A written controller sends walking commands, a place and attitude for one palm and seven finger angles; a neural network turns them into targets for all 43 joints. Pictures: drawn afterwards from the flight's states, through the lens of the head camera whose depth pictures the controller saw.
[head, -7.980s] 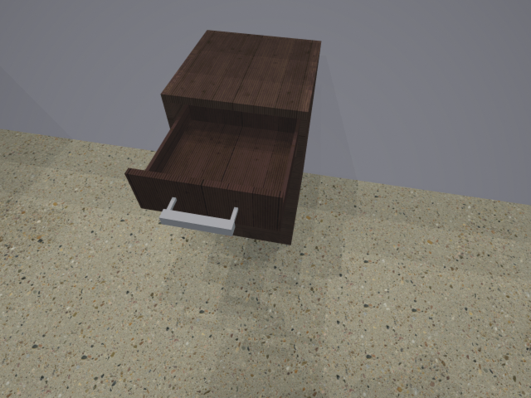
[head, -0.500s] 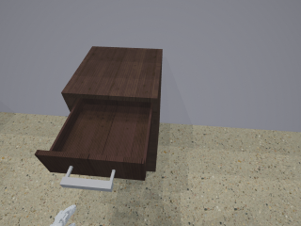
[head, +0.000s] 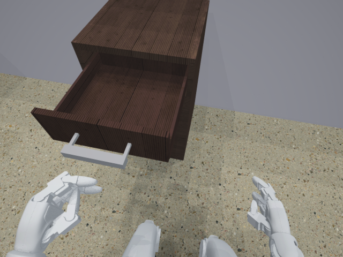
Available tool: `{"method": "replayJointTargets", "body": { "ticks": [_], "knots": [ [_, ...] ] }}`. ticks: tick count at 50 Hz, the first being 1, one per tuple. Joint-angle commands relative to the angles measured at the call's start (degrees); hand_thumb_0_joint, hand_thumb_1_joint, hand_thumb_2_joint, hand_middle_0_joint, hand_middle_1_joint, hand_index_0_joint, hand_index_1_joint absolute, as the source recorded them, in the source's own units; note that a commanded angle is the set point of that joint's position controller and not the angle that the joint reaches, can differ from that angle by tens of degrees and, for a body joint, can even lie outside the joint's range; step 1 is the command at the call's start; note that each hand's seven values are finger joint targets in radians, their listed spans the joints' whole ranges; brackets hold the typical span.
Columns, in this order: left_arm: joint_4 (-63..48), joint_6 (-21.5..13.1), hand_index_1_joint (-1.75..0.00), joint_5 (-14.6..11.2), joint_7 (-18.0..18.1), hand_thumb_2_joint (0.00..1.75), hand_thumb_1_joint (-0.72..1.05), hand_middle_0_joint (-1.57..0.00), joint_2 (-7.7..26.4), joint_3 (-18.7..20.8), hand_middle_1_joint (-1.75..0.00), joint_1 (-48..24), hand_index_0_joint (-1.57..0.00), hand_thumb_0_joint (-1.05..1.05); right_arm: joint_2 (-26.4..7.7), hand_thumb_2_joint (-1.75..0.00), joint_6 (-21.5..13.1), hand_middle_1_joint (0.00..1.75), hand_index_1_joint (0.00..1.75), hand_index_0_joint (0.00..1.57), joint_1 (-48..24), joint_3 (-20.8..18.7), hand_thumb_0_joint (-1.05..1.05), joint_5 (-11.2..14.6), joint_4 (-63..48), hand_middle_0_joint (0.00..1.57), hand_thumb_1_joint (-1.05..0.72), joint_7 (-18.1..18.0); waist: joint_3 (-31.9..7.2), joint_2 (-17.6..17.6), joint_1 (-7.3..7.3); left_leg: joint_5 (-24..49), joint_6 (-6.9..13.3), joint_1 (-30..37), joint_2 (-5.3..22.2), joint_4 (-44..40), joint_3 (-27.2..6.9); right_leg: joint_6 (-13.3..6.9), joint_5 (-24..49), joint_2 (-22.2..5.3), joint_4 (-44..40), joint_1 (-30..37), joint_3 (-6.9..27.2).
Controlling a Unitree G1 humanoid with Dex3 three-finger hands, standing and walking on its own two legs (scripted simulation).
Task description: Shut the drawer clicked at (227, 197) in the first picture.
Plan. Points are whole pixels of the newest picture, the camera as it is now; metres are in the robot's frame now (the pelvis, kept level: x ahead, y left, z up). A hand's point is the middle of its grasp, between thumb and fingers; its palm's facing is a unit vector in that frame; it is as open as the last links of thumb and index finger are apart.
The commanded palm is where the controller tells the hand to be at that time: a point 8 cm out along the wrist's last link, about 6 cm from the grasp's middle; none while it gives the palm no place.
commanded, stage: raise the hand and make a fist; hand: left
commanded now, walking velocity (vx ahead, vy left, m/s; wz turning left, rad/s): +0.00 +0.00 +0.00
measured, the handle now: (98, 149) +0.38 +0.26 -0.04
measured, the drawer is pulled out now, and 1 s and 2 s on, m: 0.30 0.30 0.30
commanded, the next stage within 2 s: bring the fist close to the handle in 1.26 s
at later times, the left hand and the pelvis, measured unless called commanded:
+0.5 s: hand (74, 217) +0.18 +0.22 +0.04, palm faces -0.12 -0.99 -0.02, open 3.1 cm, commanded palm +0.16 +0.28 +0.06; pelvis +0.00 +0.04 +0.01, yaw -2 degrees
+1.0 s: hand (65, 210) +0.19 +0.23 +0.06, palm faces -0.08 -1.00 -0.04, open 3.2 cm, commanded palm +0.16 +0.29 +0.06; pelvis +0.01 +0.06 +0.01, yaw -1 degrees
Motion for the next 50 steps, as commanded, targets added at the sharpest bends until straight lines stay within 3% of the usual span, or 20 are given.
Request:
{"method": "replayJointTargets", "body": {
  "ticks": [1, 3, 4, 6, 8, 10, 12, 15, 16, 19, 21, 22, 26, 29, 32, 34, 39, 42, 45, 50],
  "knots": [
    [0.3, 8.81, -1.01, -1.08, -7.91, 0.9, 0.9, -0.86, 7.54, 0.65, -1.01, -4.1, -0.86, 0.0, -9.09, -0.9, -3.96, 0.3, 0.3, 0.2, 0.6, -3.27, 0.0, 2.52, -7.9, 0.2, -0.9, -2.5, -6.8, -6.13, -6.81, 2.13, 4.15, 2.71, -1.79, -8.13, 2.27, 3.89, -6.68, -1.15, -23.25, 7.06, 16.61],
    [-3.21, 14.13, -1.06, -2.92, -7.09, 0.9, 0.9, -0.9, 12.67, 8.45, -1.06, -2.75, -0.9, 0.0, -8.49, -0.9, -3.07, 0.3, 0.3, 0.2, -0.56, -3.45, 0.0, 2.92, -9.49, 0.2, -0.9, -3.01, -12.8, -5.39, -3.23, 4.18, 4.0, 3.83, -2.4, -9.76, 2.55, 4.16, -6.44, -2.27, -23.32, 13.33, 16.97],
    [-5.47, 15.82, -1.08, -3.85, -5.75, 0.9, 0.9, -0.92, 12.53, 10.28, -1.08, -1.03, -0.92, 0.0, -7.58, -0.9, -2.46, 0.3, 0.3, 0.2, -1.43, -3.3, 0.0, 2.73, -10.35, 0.2, -0.9, -3.17, -14.07, -5.83, -1.83, 6.02, 3.87, 4.46, -2.48, -10.54, 2.53, 4.29, -4.59, -2.55, -23.15, 16.19, 16.93],
    [-8.44, 16.48, -1.12, -4.57, -1.18, 0.9, 0.9, -0.96, 11.97, 13.48, -1.12, 1.84, -0.96, 0.0, -5.78, -0.9, -1.67, 0.3, 0.3, 0.2, -2.22, -3.53, 0.0, 2.38, -10.0, 0.2, -0.9, -3.09, -15.41, -4.2, 0.12, 9.6, 3.37, 6.62, -2.14, -11.7, 2.23, 3.98, 1.16, -1.87, -21.26, 17.68, 15.03],
    [-12.34, 14.0, -1.17, -4.39, 2.94, 0.9, 0.9, -1.0, 9.58, 13.25, -1.17, 3.77, -1.0, 0.0, -4.06, -0.9, -1.49, 0.3, 0.3, 0.2, -0.79, -3.79, 0.0, 2.0, -8.89, 0.2, -0.9, -2.5, -15.67, -1.53, 0.47, 13.0, 2.97, 8.61, -1.79, -12.92, 2.39, 3.5, 7.85, -1.31, -19.08, 17.6, 12.89],
    [-12.44, 10.66, -1.21, -2.44, 5.07, 0.9, 0.9, -1.04, 7.35, 10.89, -1.21, 6.29, -1.04, 0.0, -3.74, -0.9, -1.47, 0.3, 0.3, 0.2, -0.25, -4.33, 0.0, 1.57, -7.53, 0.2, -0.9, -1.78, -12.72, -0.4, 0.09, 14.17, 2.67, 9.67, -1.52, -14.4, 2.47, 2.83, 10.07, -0.37, -17.21, 14.26, 10.2],
    [-11.1, 7.78, -1.25, -0.37, 5.09, 0.9, 0.9, -1.08, 6.0, 7.07, -1.25, 5.25, -1.08, 0.0, -4.45, -0.9, -1.78, 0.3, 0.3, 0.2, -0.23, -4.53, 0.0, 1.21, -6.83, 0.2, -0.9, -1.15, -9.46, -0.53, -2.26, 12.4, 2.83, 8.97, -1.53, -14.49, 2.0, 2.82, 7.9, 0.0, -16.58, 9.81, 8.9],
    [-7.22, 5.21, -1.32, 0.58, 1.92, 0.9, 0.9, -1.14, 4.16, 2.14, -1.32, 5.27, -1.14, 0.0, -6.19, -0.9, -2.85, 0.3, 0.3, 0.2, 0.45, -4.76, 0.0, 1.46, -6.69, 0.2, -0.9, -0.86, -5.84, -1.51, -5.18, 7.16, 3.08, 7.59, -1.77, -13.89, 1.45, 3.0, 1.13, -0.25, -17.97, 4.97, 9.44],
    [-6.48, 4.88, -1.34, 0.38, 0.6, 0.9, 0.9, -1.16, 3.71, 0.89, -1.34, 4.08, -1.16, 0.0, -6.73, -0.9, -3.26, 0.3, 0.3, 0.2, 0.27, -4.69, 0.0, 1.71, -6.82, 0.2, -0.9, -0.99, -4.28, -3.31, -6.16, 5.91, 3.27, 7.1, -1.63, -13.67, 0.93, 2.86, -0.35, -0.12, -18.21, 3.39, 9.31],
    [-10.57, 3.56, -1.4, -1.22, -1.55, 0.9, 0.9, -1.22, 6.6, 2.95, -1.4, 2.37, -1.22, 0.0, -8.08, -0.9, -4.72, 0.3, 0.3, 0.2, 2.0, -4.72, 0.0, 1.91, -7.69, 0.2, -0.9, -1.5, -9.07, -1.37, -5.49, 3.85, 3.42, 8.97, -1.81, -13.74, 0.71, 2.52, -2.5, -0.11, -17.69, 3.48, 9.52],
    [-15.37, 2.63, -1.45, -1.45, -0.52, 0.9, 0.9, -1.26, 8.78, 4.89, -1.45, 1.71, -1.26, 0.0, -8.08, -0.9, -5.43, 0.3, 0.3, 0.2, 1.93, -4.57, 0.0, 1.51, -7.95, 0.2, -0.9, -1.55, -11.95, 2.98, -3.73, 5.51, 3.21, 11.85, -1.79, -14.7, 0.28, 1.94, 1.01, 0.33, -14.98, 3.6, 7.82],
    [-16.96, 2.41, -1.47, -1.73, 0.32, 0.9, 0.9, -1.28, 8.27, 5.04, -1.47, 3.63, -1.28, 0.0, -7.66, -0.9, -5.53, 0.3, 0.3, 0.2, 2.22, -4.5, 0.0, 1.3, -8.27, 0.2, -0.9, -1.42, -14.09, 3.35, -3.13, 6.74, 3.11, 13.75, -1.75, -15.3, 0.14, 1.86, 2.6, 0.42, -14.19, 4.0, 7.04],
    [-16.73, 4.16, -1.56, -0.3, 4.21, 0.9, 0.9, -1.36, 6.97, 5.59, -1.56, 8.45, -1.36, 0.0, -7.05, -0.9, -3.81, 0.3, 0.3, 0.2, 1.82, -4.68, 0.0, 1.13, -8.48, 0.2, -0.9, -0.78, -13.64, 3.62, -2.12, 10.04, 2.38, 16.04, -1.26, -17.04, -0.95, 1.85, 6.34, 0.96, -12.43, 3.68, 4.54],
    [-15.86, 7.91, -1.6, 1.29, 4.63, 0.9, 0.9, -1.4, 4.0, 1.42, -1.6, 9.67, -1.4, 0.0, -7.12, -0.9, -1.78, 0.3, 0.3, 0.2, 1.06, -4.3, 0.0, 1.3, -10.24, 0.2, -0.9, -0.17, -10.17, 3.55, -3.37, 7.6, 2.14, 15.07, -1.19, -18.32, -1.69, 2.26, 5.87, 0.88, -12.92, 2.95, 3.69],
    [-15.86, 11.13, -1.6, 2.87, 3.79, 0.9, 0.9, -1.4, 4.33, -0.65, -1.6, 8.52, -1.4, 0.0, -7.72, -0.9, -0.39, 0.3, 0.3, 0.2, 0.97, -3.87, 0.0, 1.6, -11.58, 0.2, -0.9, -0.19, -8.13, 2.73, -4.52, 5.27, 2.21, 14.76, -0.95, -19.17, -2.34, 2.41, 5.1, 1.07, -13.67, 1.88, 3.56],
    [-17.32, 11.82, -1.6, 2.74, 3.34, 0.9, 0.9, -1.4, 5.34, -0.17, -1.6, 8.0, -1.4, 0.0, -7.64, -0.9, 0.01, 0.3, 0.3, 0.2, 1.18, -3.63, 0.0, 1.5, -12.29, 0.2, -0.9, -0.21, -8.27, 2.68, -4.26, 4.72, 2.06, 14.73, -1.06, -19.41, -2.63, 2.3, 4.83, 1.11, -13.91, 2.49, 3.62],
    [-21.7, 9.15, -1.6, 1.56, 4.29, 0.9, 0.9, -1.4, 5.67, 1.24, -1.6, 7.9, -1.4, 0.0, -7.05, -0.9, 0.07, 0.3, 0.3, 0.2, 2.16, -3.15, 0.0, 0.86, -12.78, 0.2, -0.9, -0.22, -10.64, 4.44, -3.06, 9.76, 0.77, 18.16, -0.73, -18.9, -3.4, 1.92, 6.64, 1.32, -12.08, 1.54, 3.12],
    [-21.43, 8.02, -1.6, 1.74, 4.96, 0.9, 0.9, -1.4, 4.64, 0.37, -1.6, 8.06, -1.4, 0.0, -6.94, -0.9, 0.1, 0.3, 0.3, 0.2, 2.4, -3.02, 0.0, 0.63, -12.55, 0.2, -0.9, 0.11, -10.94, 4.88, -3.46, 10.75, 0.47, 18.12, -0.77, -18.37, -3.72, 2.01, 6.88, 1.23, -11.34, 0.56, 2.97],
    [-19.94, 8.36, -1.6, 2.39, 4.57, 0.9, 0.9, -1.4, 4.55, -0.27, -1.6, 10.19, -1.4, 0.0, -7.36, -0.9, 0.35, 0.3, 0.3, 0.2, 2.32, -3.39, 0.0, 0.81, -12.82, 0.2, -0.9, 0.43, -10.97, 3.11, -3.77, 10.16, 0.5, 17.14, -0.57, -17.96, -3.83, 2.17, 6.63, 1.2, -11.4, 0.41, 2.91],
    [-21.94, 10.1, -1.6, 2.68, 4.15, 0.9, 0.9, -1.4, 4.14, -2.19, -1.6, 10.03, -1.4, 0.0, -7.67, -0.9, 0.64, 0.3, 0.3, 0.2, 2.27, -3.47, 0.0, 1.19, -13.73, 0.2, -0.9, 0.44, -11.55, 3.1, -4.08, 8.41, 0.89, 16.49, -0.78, -18.19, -3.76, 2.29, 6.1, 1.02, -11.8, 0.95, 3.25]
  ]
}}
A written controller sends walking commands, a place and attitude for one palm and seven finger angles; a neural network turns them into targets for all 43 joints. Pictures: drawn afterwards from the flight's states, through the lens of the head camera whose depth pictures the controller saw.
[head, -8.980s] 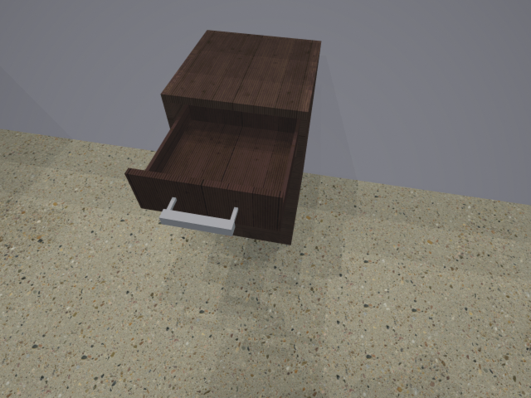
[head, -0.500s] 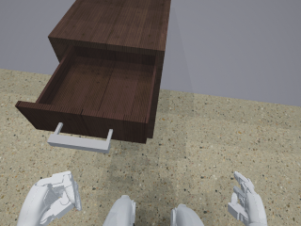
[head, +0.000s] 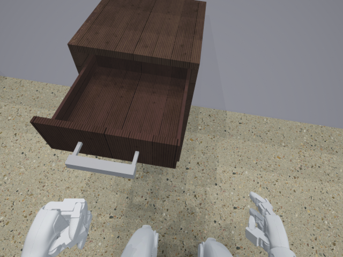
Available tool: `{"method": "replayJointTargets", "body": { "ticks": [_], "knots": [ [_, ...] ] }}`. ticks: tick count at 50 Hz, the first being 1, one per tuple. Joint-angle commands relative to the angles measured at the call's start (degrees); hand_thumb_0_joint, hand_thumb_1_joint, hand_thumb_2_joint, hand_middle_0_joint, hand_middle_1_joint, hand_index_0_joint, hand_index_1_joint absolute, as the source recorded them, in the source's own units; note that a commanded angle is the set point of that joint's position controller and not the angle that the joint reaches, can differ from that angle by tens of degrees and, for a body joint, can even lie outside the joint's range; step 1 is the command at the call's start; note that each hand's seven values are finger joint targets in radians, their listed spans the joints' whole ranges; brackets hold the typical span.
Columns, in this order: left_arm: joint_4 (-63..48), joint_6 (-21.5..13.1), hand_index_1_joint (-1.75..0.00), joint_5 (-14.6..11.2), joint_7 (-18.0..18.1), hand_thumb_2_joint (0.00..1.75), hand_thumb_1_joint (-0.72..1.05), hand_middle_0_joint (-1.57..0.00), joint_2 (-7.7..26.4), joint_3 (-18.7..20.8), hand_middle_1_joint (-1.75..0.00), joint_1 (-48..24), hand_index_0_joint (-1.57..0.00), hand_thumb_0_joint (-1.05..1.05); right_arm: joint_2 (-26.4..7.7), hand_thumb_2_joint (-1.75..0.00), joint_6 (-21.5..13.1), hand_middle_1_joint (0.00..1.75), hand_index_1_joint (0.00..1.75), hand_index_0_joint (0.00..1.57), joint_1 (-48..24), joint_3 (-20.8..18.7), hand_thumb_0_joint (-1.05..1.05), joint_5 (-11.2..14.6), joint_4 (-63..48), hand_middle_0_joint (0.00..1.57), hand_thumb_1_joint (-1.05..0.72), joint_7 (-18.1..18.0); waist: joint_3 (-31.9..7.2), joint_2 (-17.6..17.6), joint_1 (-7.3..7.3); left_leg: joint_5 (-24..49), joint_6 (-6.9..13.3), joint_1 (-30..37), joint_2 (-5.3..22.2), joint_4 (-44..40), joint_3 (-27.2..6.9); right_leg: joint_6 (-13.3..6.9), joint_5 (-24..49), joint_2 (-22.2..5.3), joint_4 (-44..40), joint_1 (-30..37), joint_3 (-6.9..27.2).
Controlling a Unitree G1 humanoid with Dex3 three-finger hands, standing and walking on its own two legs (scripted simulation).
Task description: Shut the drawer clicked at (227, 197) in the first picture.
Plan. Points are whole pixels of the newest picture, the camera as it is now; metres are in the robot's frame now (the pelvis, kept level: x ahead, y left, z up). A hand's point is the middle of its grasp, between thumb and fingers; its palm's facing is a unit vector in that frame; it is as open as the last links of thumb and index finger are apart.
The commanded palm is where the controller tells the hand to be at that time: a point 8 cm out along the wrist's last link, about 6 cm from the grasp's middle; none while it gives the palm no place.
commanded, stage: raise the hand and make a fist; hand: left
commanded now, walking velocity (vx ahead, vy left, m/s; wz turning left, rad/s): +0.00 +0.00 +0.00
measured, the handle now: (104, 158) +0.36 +0.22 -0.05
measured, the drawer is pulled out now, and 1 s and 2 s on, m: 0.30 0.30 0.30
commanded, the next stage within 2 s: bring the fist close to the handle in 0.26 s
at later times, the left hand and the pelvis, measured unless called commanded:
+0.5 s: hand (93, 226) +0.18 +0.17 +0.04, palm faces -0.04 -1.00 -0.08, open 3.2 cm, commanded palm +0.15 +0.23 +0.04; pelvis +0.01 -0.03 +0.00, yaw +0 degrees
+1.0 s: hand (101, 212) +0.21 +0.18 -0.02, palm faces -0.08 -1.00 -0.04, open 3.2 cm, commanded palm +0.20 +0.23 -0.01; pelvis +0.00 -0.03 -0.04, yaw -1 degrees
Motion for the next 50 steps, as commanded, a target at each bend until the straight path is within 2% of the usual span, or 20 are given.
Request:
{"method": "replayJointTargets", "body": {
  "ticks": [1, 6, 9, 12, 14, 16, 18, 19, 22, 23, 25, 28, 30, 31, 33, 37, 38, 41, 45, 50],
  "knots": [
    [-11.96, -2.3, -1.6, -0.47, 0.4, 0.9, 0.9, -1.4, 5.87, 3.38, -1.6, 3.34, -1.4, 0.0, -8.65, -0.9, -3.32, 0.3, 0.3, 0.2, -3.78, -4.33, 0.0, 0.57, -10.12, 0.2, -0.9, -0.95, -10.47, 2.38, -0.36, 8.84, -3.56, 15.24, 0.85, -16.24, -7.21, -2.7, 4.36, 2.67, -7.51, 0.6, -0.04],
    [-13.53, -3.0, -1.6, -0.63, 3.28, 0.9, 0.9, -1.4, 6.11, 5.0, -1.6, 4.99, -1.4, 0.0, -7.8, -0.9, -2.46, 0.3, 0.3, 0.2, -3.37, -4.38, 0.0, 0.51, -10.15, 0.2, -0.9, -1.17, -10.71, 4.04, 0.58, 9.94, -3.62, 15.08, 0.66, -16.15, -6.29, -2.92, 4.68, 2.72, -7.4, 1.41, -0.01],
    [-12.2, -3.75, -1.6, -0.88, 3.82, 0.9, 0.9, -1.4, 5.49, 5.05, -1.6, 5.29, -1.4, 0.0, -7.66, -0.9, -2.12, 0.3, 0.3, 0.2, -3.16, -4.5, 0.0, 0.7, -10.0, 0.2, -0.9, -1.24, -9.65, 2.99, 0.0, 8.47, -3.23, 13.67, 0.44, -15.38, -5.26, -2.83, 4.0, 2.73, -8.22, 1.72, 0.12],
    [-9.85, -3.74, -1.6, -1.02, 2.82, 0.9, 0.9, -1.4, 5.11, 4.69, -1.6, 5.35, -1.4, 0.0, -7.77, -0.9, -1.99, 0.3, 0.3, 0.2, -3.38, -4.41, 0.0, 0.91, -9.87, 0.2, -0.9, -1.39, -8.66, 2.06, -0.78, 8.16, -2.6, 12.05, 0.15, -14.43, -4.44, -2.7, 3.85, 2.69, -9.26, 2.37, 0.57],
    [-9.22, -4.06, -1.6, -1.41, 1.57, 0.9, 0.9, -1.4, 6.62, 5.93, -1.6, 5.25, -1.4, 0.0, -7.94, -0.9, -2.18, 0.3, 0.3, 0.2, -3.22, -4.57, 0.0, 1.02, -9.62, 0.2, -0.9, -1.61, -9.56, 1.28, -0.84, 8.75, -2.42, 11.52, 0.1, -13.62, -3.99, -2.68, 4.09, 2.66, -9.75, 3.18, 1.24],
    [-9.41, -4.52, -1.6, -1.7, 0.58, 0.9, 0.9, -1.4, 7.21, 5.85, -1.6, 3.29, -1.4, 0.0, -8.14, -0.9, -2.5, 0.3, 0.3, 0.2, -3.57, -4.4, 0.0, 1.14, -9.43, 0.2, -0.9, -1.9, -8.95, 1.9, -1.32, 8.35, -2.06, 11.24, 0.04, -13.05, -3.75, -2.71, 3.72, 2.7, -10.14, 2.76, 1.83],
    [-9.47, -4.95, -1.6, -2.79, -0.19, 0.9, 0.9, -1.4, 7.48, 6.93, -1.6, 3.46, -1.4, 0.0, -7.78, -0.9, -2.91, 0.3, 0.3, 0.2, -3.16, -4.42, 0.0, 1.2, -9.03, 0.2, -0.9, -2.01, -9.61, 2.68, -1.03, 9.61, -2.05, 11.85, -0.11, -12.75, -3.47, -2.79, 4.61, 2.64, -10.61, 3.75, 2.22],
    [-7.75, -5.16, -1.6, -2.96, -0.46, 0.9, 0.9, -1.4, 7.55, 7.52, -1.6, 2.43, -1.4, 0.0, -7.88, -0.9, -2.96, 0.3, 0.3, 0.2, -3.02, -4.41, 0.0, 1.15, -8.53, 0.2, -0.9, -2.1, -8.8, 1.21, -1.45, 9.3, -2.08, 11.02, -0.06, -12.36, -3.5, -2.7, 4.25, 2.74, -10.55, 3.38, 2.08],
    [-4.9, -6.63, -1.6, -3.21, -1.06, 0.9, 0.9, -1.4, 6.41, 7.04, -1.6, -1.03, -1.4, 0.0, -7.92, -0.9, -3.59, 0.3, 0.3, 0.2, -3.22, -4.26, 0.0, 0.81, -7.26, 0.2, -0.9, -2.37, -7.97, 1.54, -2.03, 9.0, -1.92, 9.1, -0.19, -10.0, -3.23, -2.73, 3.83, 2.74, -9.38, 1.01, 2.56],
    [-3.32, -6.96, -1.6, -3.33, -1.21, 0.9, 0.9, -1.4, 7.41, 8.4, -1.6, -1.17, -1.4, 0.0, -7.94, -0.9, -3.67, 0.3, 0.3, 0.2, -3.3, -4.44, 0.0, 0.78, -6.85, 0.2, -0.9, -2.35, -8.04, 1.24, -1.77, 8.78, -2.06, 8.1, -0.18, -9.52, -3.19, -2.8, 3.42, 2.67, -9.14, 1.02, 2.84],
    [-1.69, -7.4, -1.6, -3.73, -2.04, 0.9, 0.9, -1.4, 7.21, 8.38, -1.6, -2.49, -1.4, 0.0, -8.14, -0.9, -3.88, 0.3, 0.3, 0.2, -3.51, -4.39, 0.0, 0.73, -6.79, 0.2, -0.9, -2.44, -8.59, -0.02, -2.06, 8.13, -1.87, 6.35, -0.26, -8.07, -2.8, -2.65, 2.4, 2.51, -9.17, 0.94, 3.87],
    [-0.4, -7.8, -1.6, -3.98, -3.49, 0.9, 0.9, -1.4, 9.47, 10.78, -1.6, -4.5, -1.4, 0.0, -8.35, -0.9, -4.02, 0.3, 0.3, 0.2, -3.76, -4.5, 0.0, 0.73, -6.17, 0.2, -0.9, -2.65, -11.09, 1.85, -1.38, 9.6, -1.74, 5.52, -0.23, -6.39, -2.26, -2.85, 3.54, 2.33, -8.27, 1.59, 5.14],
    [-1.37, -7.72, -1.6, -4.47, -4.56, 0.9, 0.9, -1.4, 8.84, 9.77, -1.6, -5.09, -1.4, 0.0, -8.3, -0.9, -4.25, 0.3, 0.3, 0.2, -3.92, -4.41, 0.0, 0.71, -6.51, 0.2, -0.9, -2.59, -12.95, 2.87, -1.27, 11.47, -1.57, 6.27, -0.23, -5.84, -2.09, -2.76, 6.0, 2.2, -7.72, 2.19, 5.5],
    [-0.99, -7.55, -1.6, -4.49, -4.53, 0.9, 0.9, -1.4, 10.31, 11.5, -1.6, -6.26, -1.4, 0.0, -8.41, -0.9, -4.11, 0.3, 0.3, 0.2, -3.86, -4.5, 0.0, 0.69, -5.82, 0.2, -0.9, -2.63, -13.72, 2.81, -1.28, 12.26, -1.49, 6.09, -0.05, -5.48, -2.2, -2.83, 6.79, 2.43, -7.07, 2.24, 5.32],
    [-0.52, -7.29, -1.6, -5.26, -5.01, 0.9, 0.9, -1.4, 10.63, 12.63, -1.6, -6.07, -1.4, 0.0, -8.28, -0.9, -4.03, 0.3, 0.3, 0.2, -3.85, -4.73, 0.0, 0.67, -5.4, 0.2, -0.9, -2.62, -15.44, 2.76, -0.95, 14.14, -1.56, 6.13, -0.02, -4.75, -2.08, -2.67, 9.44, 2.24, -6.44, 3.18, 5.54],
    [2.53, -6.7, -1.6, -5.89, -5.55, 0.9, 0.9, -1.4, 9.61, 12.77, -1.6, -7.47, -1.4, 0.0, -8.31, -0.9, -3.59, 0.3, 0.3, 0.2, -4.32, -4.81, 0.0, 0.59, -4.52, 0.2, -0.9, -2.54, -14.91, 1.86, -1.25, 14.74, -1.51, 4.0, -0.07, -3.31, -2.07, -2.39, 10.74, 2.25, -5.14, 2.12, 5.58],
    [3.72, -6.6, -1.6, -5.91, -5.65, 0.9, 0.9, -1.4, 10.48, 14.08, -1.6, -7.76, -1.4, 0.0, -8.4, -0.9, -3.45, 0.3, 0.3, 0.2, -4.4, -5.11, 0.0, 0.64, -3.92, 0.2, -0.9, -2.54, -14.92, 1.58, -1.25, 14.84, -1.62, 3.66, 0.08, -2.87, -2.05, -2.36, 10.95, 2.29, -4.72, 1.53, 5.48],
    [4.35, -7.06, -1.6, -5.98, -6.12, 0.9, 0.9, -1.4, 9.17, 12.31, -1.6, -9.2, -1.4, 0.0, -8.75, -0.9, -3.63, 0.3, 0.3, 0.2, -4.82, -4.97, 0.0, 0.51, -3.92, 0.2, -0.9, -2.3, -15.08, 2.44, -1.24, 14.72, -1.53, 3.23, 0.07, -2.43, -2.41, -2.62, 10.18, 2.48, -3.21, -0.49, 4.86],
    [3.97, -8.09, -1.6, -6.1, -6.55, 0.9, 0.9, -1.4, 8.47, 10.76, -1.6, -9.69, -1.4, 0.0, -9.25, -0.9, -3.89, 0.3, 0.3, 0.2, -4.4, -5.16, 0.0, 0.37, -4.14, 0.2, -0.9, -1.96, -17.38, 1.38, -1.41, 14.77, -1.49, 2.89, 0.05, -1.21, -2.45, -2.46, 10.43, 2.32, -1.87, -1.72, 5.04],
    [4.55, -9.28, -1.6, -5.3, -5.53, 0.9, 0.9, -1.4, 9.56, 10.94, -1.6, -13.64, -1.4, 0.0, -10.05, -0.9, -3.57, 0.3, 0.3, 0.2, -4.33, -5.07, 0.0, 0.11, -3.97, 0.2, -0.9, -1.78, -16.67, 1.54, -1.5, 11.75, -1.59, 1.16, 0.19, -0.36, -3.11, -2.76, 6.04, 2.57, 0.48, -6.53, 4.03]
  ]
}}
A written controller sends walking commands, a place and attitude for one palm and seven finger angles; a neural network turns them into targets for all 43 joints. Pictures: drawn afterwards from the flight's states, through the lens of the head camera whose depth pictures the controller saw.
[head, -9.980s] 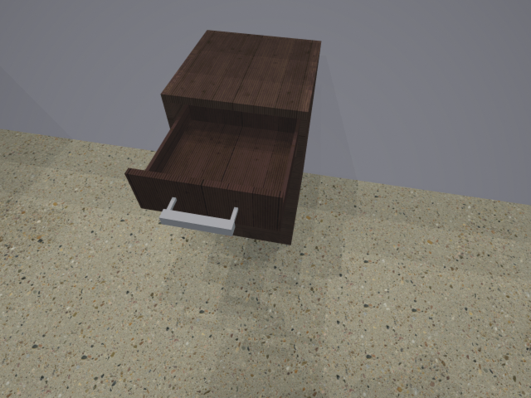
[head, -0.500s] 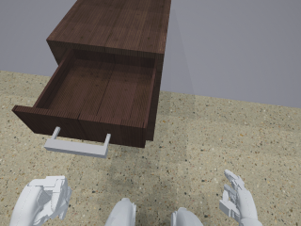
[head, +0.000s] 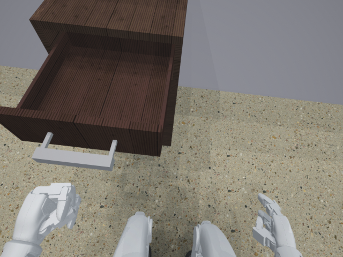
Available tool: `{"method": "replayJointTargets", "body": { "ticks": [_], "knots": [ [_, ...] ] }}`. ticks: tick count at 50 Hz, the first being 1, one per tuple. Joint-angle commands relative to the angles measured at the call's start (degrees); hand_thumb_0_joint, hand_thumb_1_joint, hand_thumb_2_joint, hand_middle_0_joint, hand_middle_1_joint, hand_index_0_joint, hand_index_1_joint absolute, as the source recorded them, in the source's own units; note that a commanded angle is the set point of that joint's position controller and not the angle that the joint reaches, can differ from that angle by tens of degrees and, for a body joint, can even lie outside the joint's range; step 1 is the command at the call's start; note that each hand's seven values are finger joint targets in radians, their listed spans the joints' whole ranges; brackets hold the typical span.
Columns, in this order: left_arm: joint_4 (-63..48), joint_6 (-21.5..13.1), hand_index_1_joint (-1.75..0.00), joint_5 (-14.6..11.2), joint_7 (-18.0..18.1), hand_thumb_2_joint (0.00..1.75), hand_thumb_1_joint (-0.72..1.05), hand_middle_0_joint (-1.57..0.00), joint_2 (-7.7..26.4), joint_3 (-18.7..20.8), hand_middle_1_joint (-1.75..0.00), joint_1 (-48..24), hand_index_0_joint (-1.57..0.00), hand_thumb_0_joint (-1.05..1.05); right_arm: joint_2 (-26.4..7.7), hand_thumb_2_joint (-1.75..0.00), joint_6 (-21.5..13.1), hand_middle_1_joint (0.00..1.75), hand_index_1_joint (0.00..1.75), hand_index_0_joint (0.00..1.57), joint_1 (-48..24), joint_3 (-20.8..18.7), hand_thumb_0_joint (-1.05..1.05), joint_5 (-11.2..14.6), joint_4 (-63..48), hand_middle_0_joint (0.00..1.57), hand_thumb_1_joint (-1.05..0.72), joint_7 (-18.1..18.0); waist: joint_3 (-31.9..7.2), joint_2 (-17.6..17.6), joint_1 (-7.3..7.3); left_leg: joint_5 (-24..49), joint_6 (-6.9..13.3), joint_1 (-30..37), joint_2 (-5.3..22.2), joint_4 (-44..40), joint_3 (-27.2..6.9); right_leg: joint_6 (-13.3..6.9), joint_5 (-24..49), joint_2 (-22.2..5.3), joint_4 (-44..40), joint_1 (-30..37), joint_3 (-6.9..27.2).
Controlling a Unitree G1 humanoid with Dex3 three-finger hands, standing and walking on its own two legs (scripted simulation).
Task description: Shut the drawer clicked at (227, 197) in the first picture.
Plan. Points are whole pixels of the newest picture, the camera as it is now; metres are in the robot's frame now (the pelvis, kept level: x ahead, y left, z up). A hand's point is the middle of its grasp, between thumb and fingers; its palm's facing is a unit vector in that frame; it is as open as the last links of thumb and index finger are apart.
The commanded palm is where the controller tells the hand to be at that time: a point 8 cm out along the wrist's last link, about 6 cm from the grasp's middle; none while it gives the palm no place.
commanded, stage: bring the fist close to the handle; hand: left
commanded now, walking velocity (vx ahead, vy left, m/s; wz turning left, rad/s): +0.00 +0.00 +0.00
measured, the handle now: (78, 149) +0.35 +0.25 -0.01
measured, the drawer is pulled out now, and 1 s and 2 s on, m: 0.30 0.30 0.20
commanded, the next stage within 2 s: push the drawer shut in 0.76 s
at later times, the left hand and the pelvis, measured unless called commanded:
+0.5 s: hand (85, 199) +0.24 +0.21 -0.02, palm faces -0.10 -0.99 -0.03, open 3.2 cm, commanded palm +0.23 +0.26 -0.01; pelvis -0.02 +0.01 -0.04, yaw -1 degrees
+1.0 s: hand (82, 197) +0.24 +0.21 -0.02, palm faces -0.07 -1.00 -0.06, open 3.2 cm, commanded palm +0.24 +0.26 -0.01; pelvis -0.01 +0.01 -0.04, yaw -1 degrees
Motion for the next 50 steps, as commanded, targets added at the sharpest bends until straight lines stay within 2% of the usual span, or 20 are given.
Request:
{"method": "replayJointTargets", "body": {
  "ticks": [1, 2, 6, 10, 11, 13, 14, 18, 20, 21, 23, 26, 30, 33, 36, 39, 43, 44, 45, 50],
  "knots": [
    [-11.14, -4.84, -1.6, -0.6, 1.18, 0.9, 0.9, -1.4, 7.84, 4.02, -1.6, -2.57, -1.4, 0.0, -8.68, -0.9, -3.28, 0.3, 0.3, 0.2, -2.16, -3.03, 0.0, -0.09, -8.7, 0.2, -0.9, -0.6, -15.58, 2.6, -0.06, 15.12, 0.97, 12.9, -1.57, -9.1, -2.19, -0.14, 10.14, 1.27, -9.17, 5.12, 4.51],
    [-10.29, -4.8, -1.6, -0.38, 1.52, 0.9, 0.9, -1.4, 8.23, 4.75, -1.6, -1.84, -1.4, 0.0, -8.83, -0.9, -3.01, 0.3, 0.3, 0.2, -1.93, -3.11, 0.0, -0.1, -8.87, 0.2, -0.9, -0.56, -15.97, 2.54, 0.29, 14.43, 0.83, 12.97, -1.58, -9.23, -2.12, -0.16, 9.41, 1.19, -9.02, 4.52, 4.41],
    [-10.17, -4.48, -1.6, -0.06, 2.27, 0.9, 0.9, -1.4, 8.07, 3.8, -1.6, -4.86, -1.4, 0.0, -9.35, -0.9, -2.45, 0.3, 0.3, 0.2, -1.97, -2.76, 0.0, -0.11, -9.38, 0.2, -0.9, -0.56, -16.55, 2.17, -0.17, 11.89, 0.91, 11.68, -1.62, -8.62, -2.73, -0.15, 7.48, 1.29, -7.46, 1.79, 3.92],
    [-10.57, -3.5, -1.6, 0.1, 2.31, 0.9, 0.9, -1.4, 8.25, 3.51, -1.6, -5.92, -1.4, 0.0, -9.84, -0.9, -1.69, 0.3, 0.3, 0.2, -1.8, -2.51, 0.0, -0.09, -9.93, 0.2, -0.9, -0.34, -18.65, 3.57, 0.26, 10.97, 0.74, 11.5, -1.72, -8.14, -2.84, -0.19, 7.01, 1.16, -6.46, 0.72, 3.86],
    [-9.83, -3.1, -1.6, 0.24, 2.34, 0.9, 0.9, -1.4, 8.43, 3.48, -1.6, -7.16, -1.4, 0.0, -10.05, -0.9, -1.37, 0.3, 0.3, 0.2, -1.45, -2.43, 0.0, -0.04, -9.89, 0.2, -0.9, -0.44, -18.43, 2.41, -0.41, 10.74, 0.79, 11.17, -1.52, -8.09, -3.56, -0.2, 6.99, 1.52, -5.56, -0.58, 3.3],
    [-10.95, -2.96, -1.6, 0.53, 2.51, 0.9, 0.9, -1.4, 8.27, 2.78, -1.6, -7.94, -1.4, 0.0, -10.47, -0.9, -1.22, 0.3, 0.3, 0.2, -1.35, -2.35, 0.0, -0.15, -10.17, 0.2, -0.9, -0.22, -19.64, 4.78, -0.02, 10.44, 0.45, 12.35, -1.48, -8.12, -3.91, -0.29, 6.78, 1.27, -4.65, -2.25, 3.07],
    [-11.16, -2.75, -1.6, 0.72, 2.67, 0.9, 0.9, -1.4, 7.48, 1.45, -1.6, -9.16, -1.4, 0.0, -10.61, -0.9, -1.17, 0.3, 0.3, 0.2, -1.28, -2.2, 0.0, -0.17, -10.13, 0.2, -0.9, -0.13, -19.35, 4.82, -0.62, 10.26, 0.36, 12.77, -1.41, -8.06, -4.36, -0.22, 6.91, 1.27, -4.35, -3.51, 2.86],
    [-10.24, -2.35, -1.6, 1.43, 3.98, 0.9, 0.9, -1.4, 7.77, 1.3, -1.6, -11.19, -1.4, 0.0, -11.19, -0.9, -0.57, 0.3, 0.3, 0.2, -0.97, -2.08, 0.0, -0.3, -10.38, 0.2, -0.9, 0.02, -19.59, 4.68, -0.65, 8.2, 0.08, 12.21, -1.33, -7.68, -5.2, -0.31, 5.77, 1.2, -2.69, -6.42, 2.41],
    [-12.48, -2.03, -1.6, 1.57, 4.94, 0.9, 0.9, -1.4, 7.8, 0.9, -1.6, -10.54, -1.4, 0.0, -11.13, -0.9, -0.25, 0.3, 0.3, 0.2, -1.08, -2.0, 0.0, -0.36, -11.19, 0.2, -0.9, 0.24, -20.76, 5.33, 0.02, 8.02, -0.11, 13.06, -1.36, -8.53, -5.52, -0.42, 5.81, 1.01, -2.87, -5.61, 2.46],
    [-12.86, -1.69, -1.6, 1.61, 5.43, 0.9, 0.9, -1.4, 8.89, 2.32, -1.6, -9.16, -1.4, 0.0, -11.06, -0.9, 0.07, 0.3, 0.3, 0.2, -1.16, -2.15, 0.0, -0.26, -11.41, 0.2, -0.9, 0.22, -21.46, 6.22, 0.87, 8.8, -0.39, 14.0, -1.28, -9.11, -5.79, -0.55, 6.23, 1.12, -2.55, -5.42, 2.28],
    [-13.86, -0.98, -1.6, 1.91, 6.2, 0.9, 0.9, -1.4, 9.29, 2.56, -1.6, -8.52, -1.4, 0.0, -11.02, -0.9, 0.8, 0.3, 0.3, 0.2, -1.09, -2.08, 0.0, -0.18, -11.99, 0.2, -0.9, 0.35, -21.73, 5.26, 0.85, 8.72, -0.28, 14.08, -1.33, -9.38, -5.58, -0.46, 6.41, 1.06, -3.18, -4.51, 2.43],
    [-12.96, -0.12, -1.6, 2.13, 7.17, 0.9, 0.9, -1.4, 9.42, 3.4, -1.6, -7.87, -1.4, 0.0, -10.48, -0.9, 1.73, 0.3, 0.3, 0.2, -1.07, -2.03, 0.0, -0.06, -11.86, 0.2, -0.9, 0.22, -21.08, 3.68, 0.65, 9.36, 0.03, 12.13, -1.39, -8.74, -5.08, -0.44, 6.64, 1.35, -3.39, -3.31, 2.52],
    [-12.18, -0.13, -1.6, 1.62, 6.82, 0.9, 0.9, -1.4, 7.98, 2.23, -1.6, -7.56, -1.4, 0.0, -10.41, -0.9, 2.19, 0.3, 0.3, 0.2, -0.81, -1.91, 0.0, 0.14, -11.82, 0.2, -0.9, 0.16, -19.48, 2.34, -0.15, 8.07, 0.35, 10.34, -1.62, -8.19, -4.43, -0.26, 5.96, 1.39, -4.46, -2.64, 2.84],
    [-12.47, -0.96, -1.6, 1.19, 5.86, 0.9, 0.9, -1.4, 8.36, 2.48, -1.6, -7.0, -1.4, 0.0, -10.44, -0.9, 2.07, 0.3, 0.3, 0.2, -0.55, -1.98, 0.0, 0.12, -11.64, 0.2, -0.9, -0.04, -20.3, 3.11, -0.18, 9.74, 0.38, 10.37, -1.6, -7.35, -3.92, -0.29, 6.76, 1.42, -4.34, -2.36, 3.02],
    [-12.92, -1.92, -1.6, 1.02, 5.04, 0.9, 0.9, -1.4, 7.56, 0.73, -1.6, -8.13, -1.4, 0.0, -10.36, -0.9, 1.68, 0.3, 0.3, 0.2, -0.31, -1.84, 0.0, 0.05, -11.33, 0.2, -0.9, -0.15, -19.45, 3.17, -1.08, 10.5, 0.5, 10.44, -1.54, -6.8, -4.19, -0.3, 7.12, 1.58, -4.09, -3.29, 2.91],
    [-12.16, -2.46, -1.6, 0.77, 4.7, 0.9, 0.9, -1.4, 9.21, 3.12, -1.6, -7.4, -1.4, 0.0, -10.35, -0.9, 1.63, 0.3, 0.3, 0.2, -0.32, -2.07, 0.0, 0.07, -11.0, 0.2, -0.9, -0.31, -19.44, 2.36, -0.47, 11.21, 0.59, 9.23, -1.66, -6.05, -3.45, -0.33, 7.56, 1.57, -4.41, -1.84, 3.42],
    [-12.41, -2.69, -1.6, 0.71, 4.62, 0.9, 0.9, -1.4, 9.48, 3.48, -1.6, -7.62, -1.4, 0.0, -10.34, -0.9, 1.74, 0.3, 0.3, 0.2, -0.53, -2.03, 0.0, 0.05, -11.06, 0.2, -0.9, -0.24, -19.43, 4.08, -0.22, 11.99, 0.45, 10.19, -1.62, -6.07, -3.38, -0.43, 8.06, 1.62, -4.0, -2.57, 3.26],
    [-12.81, -2.66, -1.6, 0.76, 4.69, 0.9, 0.9, -1.4, 9.03, 2.72, -1.6, -8.89, -1.4, 0.0, -10.29, -0.9, 1.67, 0.3, 0.3, 0.2, -0.63, -1.85, 0.0, -0.04, -11.14, 0.2, -0.9, -0.13, -19.15, 5.13, -0.47, 11.1, 0.51, 9.76, -1.74, -6.01, -3.23, -0.43, 7.44, 1.53, -4.14, -2.77, 3.43],
    [-12.8, -2.67, -1.6, 0.66, 4.85, 0.9, 0.9, -1.4, 9.71, 3.18, -1.6, -10.97, -1.4, 0.0, -10.45, -0.9, 1.56, 0.3, 0.3, 0.2, -0.4, -1.84, 0.0, -0.06, -10.74, 0.2, -0.9, -0.27, -19.39, 3.59, -1.11, 10.83, 0.71, 9.17, -1.71, -5.31, -3.26, -0.28, 7.52, 1.54, -4.34, -2.7, 3.74],
    [-11.21, -2.35, -1.6, 0.69, 4.62, 0.9, 0.9, -1.4, 10.46, 3.91, -1.6, -14.25, -1.4, 0.0, -10.9, -0.9, 1.52, 0.3, 0.3, 0.2, 0.19, -1.65, 0.0, -0.12, -10.14, 0.2, -0.9, -0.49, -20.61, 4.19, -1.15, 11.5, 0.73, 9.37, -1.62, -4.7, -3.12, -0.34, 7.92, 1.59, -4.43, -2.61, 4.01]
  ]
}}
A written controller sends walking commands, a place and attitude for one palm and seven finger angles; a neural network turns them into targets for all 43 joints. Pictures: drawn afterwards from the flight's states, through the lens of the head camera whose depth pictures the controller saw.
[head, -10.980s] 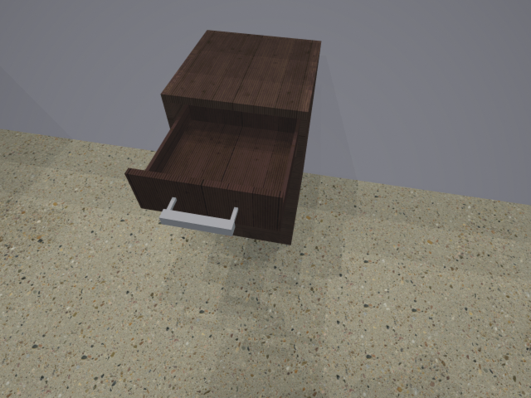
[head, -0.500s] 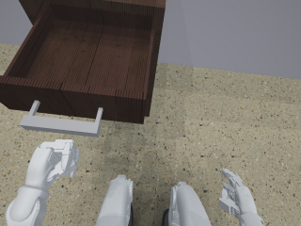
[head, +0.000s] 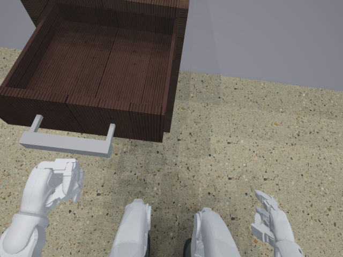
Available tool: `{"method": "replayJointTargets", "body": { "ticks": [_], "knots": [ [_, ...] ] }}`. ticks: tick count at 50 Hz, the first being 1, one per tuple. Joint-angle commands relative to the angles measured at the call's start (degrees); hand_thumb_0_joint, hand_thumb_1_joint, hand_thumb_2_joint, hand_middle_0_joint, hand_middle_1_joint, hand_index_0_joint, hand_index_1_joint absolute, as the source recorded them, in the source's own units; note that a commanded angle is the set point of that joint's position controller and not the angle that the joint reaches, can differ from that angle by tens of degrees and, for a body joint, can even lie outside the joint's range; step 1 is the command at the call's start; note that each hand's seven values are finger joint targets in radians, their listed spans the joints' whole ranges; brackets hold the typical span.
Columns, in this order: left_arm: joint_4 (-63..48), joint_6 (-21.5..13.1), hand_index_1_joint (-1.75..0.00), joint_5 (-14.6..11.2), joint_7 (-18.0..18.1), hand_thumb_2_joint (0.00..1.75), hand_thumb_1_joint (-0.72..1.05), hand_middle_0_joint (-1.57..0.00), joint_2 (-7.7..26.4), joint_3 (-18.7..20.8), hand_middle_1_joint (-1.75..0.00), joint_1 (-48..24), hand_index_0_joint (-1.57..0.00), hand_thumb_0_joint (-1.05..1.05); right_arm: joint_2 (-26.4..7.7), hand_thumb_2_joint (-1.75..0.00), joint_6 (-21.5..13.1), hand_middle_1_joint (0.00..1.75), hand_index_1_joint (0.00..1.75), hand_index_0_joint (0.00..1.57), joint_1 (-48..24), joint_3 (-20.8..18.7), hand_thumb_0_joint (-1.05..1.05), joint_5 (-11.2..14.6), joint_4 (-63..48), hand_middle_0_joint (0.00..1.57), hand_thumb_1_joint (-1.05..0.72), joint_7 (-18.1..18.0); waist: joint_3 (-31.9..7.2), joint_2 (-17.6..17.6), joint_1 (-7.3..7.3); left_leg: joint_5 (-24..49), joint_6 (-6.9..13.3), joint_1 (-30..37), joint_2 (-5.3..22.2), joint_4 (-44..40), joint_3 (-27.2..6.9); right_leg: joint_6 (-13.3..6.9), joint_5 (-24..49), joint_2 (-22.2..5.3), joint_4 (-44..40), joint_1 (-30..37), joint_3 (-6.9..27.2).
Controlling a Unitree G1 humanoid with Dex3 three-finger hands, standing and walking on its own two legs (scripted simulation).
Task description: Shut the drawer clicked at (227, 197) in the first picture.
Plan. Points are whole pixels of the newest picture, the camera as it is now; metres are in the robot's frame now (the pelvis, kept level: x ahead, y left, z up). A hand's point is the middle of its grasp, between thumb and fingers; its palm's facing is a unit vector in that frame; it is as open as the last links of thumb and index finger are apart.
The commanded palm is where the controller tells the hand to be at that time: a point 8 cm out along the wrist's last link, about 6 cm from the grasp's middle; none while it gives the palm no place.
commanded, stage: push the drawer shut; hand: left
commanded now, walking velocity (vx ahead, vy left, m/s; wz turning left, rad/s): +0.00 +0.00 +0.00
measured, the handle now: (71, 134) +0.36 +0.25 +0.02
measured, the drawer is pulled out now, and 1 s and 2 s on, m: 0.30 0.20 0.08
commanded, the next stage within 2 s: none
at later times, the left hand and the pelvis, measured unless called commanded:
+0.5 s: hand (83, 164) +0.30 +0.21 +0.02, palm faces -0.06 -1.00 -0.06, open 2.8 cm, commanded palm +0.31 +0.25 +0.03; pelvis -0.01 +0.00 +0.00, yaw +0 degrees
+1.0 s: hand (95, 131) +0.37 +0.21 +0.02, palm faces -0.06 -1.00 -0.06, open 3.1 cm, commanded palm +0.37 +0.25 +0.03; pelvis -0.01 +0.00 +0.01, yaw +0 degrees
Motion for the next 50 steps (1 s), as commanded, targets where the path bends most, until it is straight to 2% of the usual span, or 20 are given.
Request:
{"method": "replayJointTargets", "body": {
  "ticks": [1, 7, 9, 10, 12, 15, 19, 23, 24, 26, 28, 29, 32, 33, 34, 35, 37, 41, 46, 50],
  "knots": [
    [-11.11, -3.53, -1.6, -1.21, 0.04, 0.9, 0.9, -1.4, 8.08, 4.61, -1.6, -5.49, -1.4, 0.0, -9.38, -0.9, -2.93, 0.3, 0.3, 0.2, 1.28, -3.74, 0.0, 0.2, -7.13, 0.2, -0.9, -0.89, -20.58, 5.31, -0.88, 14.05, -0.12, 21.68, -1.25, -12.91, -3.09, -0.92, 10.14, 2.15, -11.73, 7.64, 3.75],
    [-8.44, -0.46, -1.6, -1.0, -0.23, 0.9, 0.9, -1.4, 9.09, 5.34, -1.6, -8.73, -1.4, 0.0, -9.95, -0.9, -2.17, 0.3, 0.3, 0.2, 1.69, -3.53, 0.0, 0.39, -7.1, 0.2, -0.9, -0.68, -21.46, 4.37, -0.83, 14.69, -0.07, 22.01, -1.08, -13.61, -3.04, -0.71, 11.1, 2.01, -12.57, 9.14, 3.84],
    [-8.67, -0.12, -1.6, -0.65, 0.32, 0.9, 0.9, -1.4, 8.95, 4.88, -1.6, -11.35, -1.4, 0.0, -10.07, -0.9, -2.05, 0.3, 0.3, 0.2, 1.8, -3.46, 0.0, 0.38, -7.12, 0.2, -0.9, -0.69, -21.07, 4.61, -1.31, 14.34, -0.09, 22.01, -0.98, -13.7, -3.07, -0.61, 10.99, 1.93, -12.51, 8.52, 3.75],
    [-7.53, 0.04, -1.6, -0.68, 0.58, 0.9, 0.9, -1.4, 8.3, 4.53, -1.6, -12.47, -1.4, 0.0, -9.92, -0.9, -2.03, 0.3, 0.3, 0.2, 2.02, -3.43, 0.0, 0.36, -6.82, 0.2, -0.9, -0.68, -20.02, 3.42, -1.93, 13.27, 0.06, 21.33, -1.0, -13.62, -2.98, -0.49, 10.36, 1.93, -13.05, 8.36, 3.83],
    [-6.76, -0.61, -1.6, -0.4, 1.0, 0.9, 0.9, -1.4, 9.14, 5.01, -1.6, -16.0, -1.4, 0.0, -10.27, -0.9, -2.19, 0.3, 0.3, 0.2, 2.47, -3.25, 0.0, 0.22, -6.1, 0.2, -0.9, -0.91, -19.77, 4.52, -2.15, 12.26, -0.06, 21.52, -0.98, -13.52, -3.3, -0.58, 9.66, 2.02, -12.49, 6.49, 3.63],
    [-5.38, -1.67, -1.6, -0.08, 1.51, 0.9, 0.9, -1.4, 9.37, 4.82, -1.6, -20.06, -1.4, 0.0, -10.44, -0.9, -2.49, 0.3, 0.3, 0.2, 2.78, -3.19, 0.0, 0.08, -5.22, 0.2, -0.9, -1.15, -19.86, 3.81, -2.63, 10.84, 0.0, 20.95, -1.12, -13.32, -3.26, -0.65, 8.66, 1.91, -12.83, 6.36, 3.95],
    [-4.87, -2.56, -1.6, 0.87, 1.59, 0.9, 0.9, -1.4, 8.37, 2.21, -1.6, -26.23, -1.4, 0.0, -10.94, -0.9, -2.84, 0.3, 0.3, 0.2, 2.93, -3.18, 0.0, -0.1, -4.46, 0.2, -0.9, -1.35, -21.08, 6.12, -3.26, 8.82, -0.46, 24.17, -0.97, -14.46, -4.48, -0.72, 7.8, 1.59, -12.13, 3.07, 3.3],
    [-2.56, -1.76, -1.6, 1.89, 1.83, 0.9, 0.9, -1.4, 8.64, 1.2, -1.6, -30.1, -1.4, 0.0, -11.35, -0.9, -2.55, 0.3, 0.3, 0.2, 3.42, -3.03, 0.0, -0.13, -4.03, 0.2, -0.9, -1.5, -21.38, 5.86, -3.8, 6.41, -0.46, 24.83, -0.95, -15.59, -5.04, -0.62, 6.91, 1.38, -12.89, 2.91, 3.37],
    [-1.93, -1.63, -1.6, 2.09, 2.06, 0.9, 0.9, -1.4, 9.75, 2.05, -1.6, -31.75, -1.4, 0.0, -11.5, -0.9, -2.41, 0.3, 0.3, 0.2, 3.55, -2.98, 0.0, -0.1, -3.7, 0.2, -0.9, -1.68, -21.5, 5.43, -3.71, 5.66, -0.44, 24.64, -0.92, -15.7, -5.1, -0.66, 6.58, 1.4, -13.01, 3.16, 3.46],
    [-0.91, -1.18, -1.6, 2.56, 2.23, 0.9, 0.9, -1.4, 9.36, 1.09, -1.6, -34.18, -1.4, 0.0, -11.54, -0.9, -2.39, 0.3, 0.3, 0.2, 3.83, -2.8, 0.0, -0.07, -3.75, 0.2, -0.9, -1.86, -21.41, 5.97, -4.03, 5.01, -0.43, 25.39, -0.91, -16.25, -5.52, -0.73, 6.44, 1.4, -12.9, 2.4, 3.27],
    [0.02, -0.79, -1.6, 3.09, 2.66, 0.9, 0.9, -1.4, 9.61, 1.1, -1.6, -36.36, -1.4, 0.0, -11.64, -0.9, -2.1, 0.3, 0.3, 0.2, 3.84, -2.8, 0.0, -0.1, -3.47, 0.2, -0.9, -1.9, -22.19, 7.13, -3.72, 4.22, -0.71, 26.74, -0.86, -16.94, -5.82, -0.72, 6.26, 1.2, -13.06, 1.99, 3.26],
    [1.26, -0.39, -1.6, 3.01, 2.93, 0.9, 0.9, -1.4, 9.4, 1.16, -1.6, -36.72, -1.4, 0.0, -11.59, -0.9, -1.95, 0.3, 0.3, 0.2, 3.92, -2.7, 0.0, -0.12, -3.5, 0.2, -0.9, -1.9, -21.98, 6.08, -3.79, 3.27, -0.61, 25.96, -0.99, -17.1, -5.73, -0.63, 5.76, 1.15, -13.54, 2.67, 3.47],
    [4.62, -0.13, -1.6, 3.2, 3.1, 0.9, 0.9, -1.4, 10.35, 2.1, -1.6, -39.38, -1.4, 0.0, -11.54, -0.9, -1.54, 0.3, 0.3, 0.2, 4.41, -2.44, 0.0, -0.14, -3.07, 0.2, -0.9, -1.95, -21.42, 4.98, -4.07, 3.96, -0.41, 24.88, -0.98, -16.71, -5.02, -0.6, 6.05, 1.37, -14.18, 3.66, 3.71],
    [5.73, -0.17, -1.6, 3.22, 3.26, 0.9, 0.9, -1.4, 11.83, 3.4, -1.6, -40.55, -1.4, 0.0, -11.58, -0.9, -1.3, 0.3, 0.3, 0.2, 4.47, -2.41, 0.0, -0.15, -2.9, 0.2, -0.9, -2.01, -21.36, 4.58, -3.73, 3.55, -0.41, 23.94, -1.02, -16.6, -4.72, -0.6, 5.61, 1.4, -14.29, 4.49, 3.99],
    [6.95, -0.11, -1.6, 3.36, 3.23, 0.9, 0.9, -1.4, 11.25, 2.83, -1.6, -41.52, -1.4, 0.0, -11.33, -0.9, -1.17, 0.3, 0.3, 0.2, 4.46, -2.21, 0.0, -0.14, -3.03, 0.2, -0.9, -1.97, -20.75, 4.85, -3.85, 3.66, -0.36, 23.19, -1.22, -16.63, -4.4, -0.63, 5.43, 1.36, -14.62, 5.18, 4.16],
    [7.47, -0.35, -1.6, 3.41, 3.23, 0.9, 0.9, -1.4, 11.24, 2.7, -1.6, -43.41, -1.4, 0.0, -11.31, -0.9, -1.13, 0.3, 0.3, 0.2, 4.64, -2.23, 0.0, -0.09, -2.79, 0.2, -0.9, -2.01, -20.92, 4.47, -4.28, 4.24, -0.29, 23.74, -1.06, -16.42, -4.37, -0.59, 5.91, 1.44, -14.72, 4.94, 4.12],
    [8.77, -0.73, -1.6, 3.56, 3.01, 0.9, 0.9, -1.4, 12.39, 3.62, -1.6, -44.78, -1.4, 0.0, -11.41, -0.9, -0.99, 0.3, 0.3, 0.2, 5.08, -2.14, 0.0, -0.32, -2.59, 0.2, -0.9, -1.89, -22.41, 6.76, -3.63, 6.41, -0.57, 25.22, -1.04, -16.39, -4.36, -0.86, 7.12, 1.44, -14.08, 4.63, 3.95],
    [12.41, -0.98, -1.6, 3.58, 2.88, 0.9, 0.9, -1.4, 10.85, 2.53, -1.6, -46.36, -1.4, 0.0, -11.39, -0.9, -0.5, 0.3, 0.3, 0.2, 6.01, -2.18, 0.0, -0.33, -2.51, 0.2, -0.9, -1.54, -21.63, 6.44, -4.21, 7.93, -0.66, 26.35, -0.87, -16.82, -4.8, -0.89, 8.27, 1.58, -14.03, 3.9, 3.56],
    [13.82, -1.86, -1.6, 3.99, 2.89, 0.9, 0.9, -1.4, 12.21, 3.69, -1.6, -48.33, -1.4, 0.0, -11.56, -0.9, 0.35, 0.3, 0.3, 0.2, 7.11, -2.54, 0.0, -0.43, -2.23, 0.2, -0.9, -1.07, -24.25, 6.82, -3.88, 13.4, -0.88, 28.69, -0.72, -16.41, -4.59, -1.03, 11.27, 1.57, -13.78, 5.32, 3.49],
    [16.3, -2.5, -1.6, 4.06, 3.02, 0.9, 0.9, -1.4, 13.35, 5.31, -1.6, -49.3, -1.4, 0.0, -11.38, -0.9, 1.34, 0.3, 0.3, 0.2, 7.54, -2.6, 0.0, -0.55, -1.55, 0.2, -0.9, -0.78, -24.87, 4.43, -4.02, 14.49, -0.59, 26.55, -0.76, -15.57, -3.54, -0.59, 12.13, 1.63, -14.53, 7.97, 4.24]
  ]
}}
